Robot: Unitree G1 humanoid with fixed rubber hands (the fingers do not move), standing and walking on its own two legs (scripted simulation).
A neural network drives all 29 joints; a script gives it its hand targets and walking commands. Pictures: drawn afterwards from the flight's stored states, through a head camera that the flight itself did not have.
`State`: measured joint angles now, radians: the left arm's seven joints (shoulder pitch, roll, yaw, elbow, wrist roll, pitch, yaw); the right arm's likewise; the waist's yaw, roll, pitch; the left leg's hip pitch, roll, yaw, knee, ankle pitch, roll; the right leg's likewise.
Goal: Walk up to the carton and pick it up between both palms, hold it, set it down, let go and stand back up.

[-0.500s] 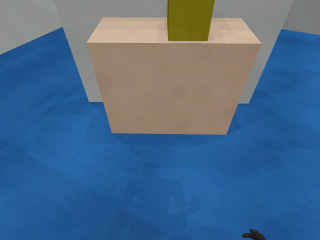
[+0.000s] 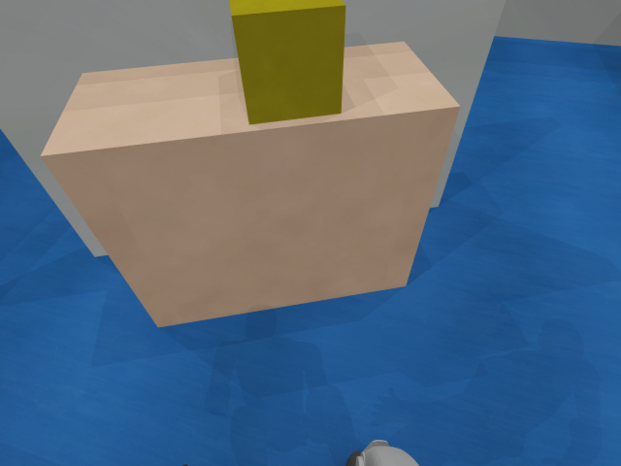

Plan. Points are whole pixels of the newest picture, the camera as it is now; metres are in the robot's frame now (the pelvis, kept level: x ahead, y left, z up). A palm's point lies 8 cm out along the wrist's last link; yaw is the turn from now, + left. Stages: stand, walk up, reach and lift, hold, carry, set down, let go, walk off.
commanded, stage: walk up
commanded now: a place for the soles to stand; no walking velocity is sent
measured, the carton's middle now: (283, 43) +0.98 +0.03 +0.12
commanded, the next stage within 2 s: none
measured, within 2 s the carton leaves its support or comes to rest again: neither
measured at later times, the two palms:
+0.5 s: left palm out of the picture +0.17 +0.23 -0.11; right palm (445, 337) +0.34 -0.22 -0.12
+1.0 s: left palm (186, 265) +0.52 +0.24 -0.11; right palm (445, 327) +0.37 -0.23 -0.14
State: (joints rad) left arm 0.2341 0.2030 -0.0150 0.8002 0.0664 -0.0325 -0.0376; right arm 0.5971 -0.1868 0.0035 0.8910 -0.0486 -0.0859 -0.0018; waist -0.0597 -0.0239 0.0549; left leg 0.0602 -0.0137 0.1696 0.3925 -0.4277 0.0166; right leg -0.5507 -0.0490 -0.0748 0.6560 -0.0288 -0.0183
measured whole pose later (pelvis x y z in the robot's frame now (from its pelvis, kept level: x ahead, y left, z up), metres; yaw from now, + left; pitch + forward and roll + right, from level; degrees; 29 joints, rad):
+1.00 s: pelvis +0.43 +0.01 -0.01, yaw +2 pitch -3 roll +1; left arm 0.29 0.20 -0.01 0.77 0.05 -0.05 0.01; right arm 0.51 -0.23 0.00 0.92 -0.04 -0.03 0.01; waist -0.06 0.01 0.06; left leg -0.14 -0.02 0.09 0.63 -0.43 0.03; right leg -0.39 -0.04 -0.06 0.60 -0.13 -0.04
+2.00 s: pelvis +0.49 +0.03 +0.01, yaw +5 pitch -2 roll +0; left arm 0.23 0.29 -0.04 0.95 0.00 0.01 0.00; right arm 0.26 -0.28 0.04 0.93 0.01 0.00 -0.01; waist 0.00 0.01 0.05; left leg -0.27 0.03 -0.01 0.53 -0.24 -0.02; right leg -0.27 -0.05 -0.10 0.51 -0.21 0.00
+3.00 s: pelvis +0.47 -0.08 +0.01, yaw +16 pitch -1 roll -1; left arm 0.30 0.27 -0.04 0.92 0.03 -0.01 0.01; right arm 0.31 -0.25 0.02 0.93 -0.02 -0.01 0.00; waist 0.01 0.02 0.01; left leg -0.18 -0.05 -0.10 0.51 -0.32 0.03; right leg -0.20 -0.06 -0.14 0.48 -0.26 0.00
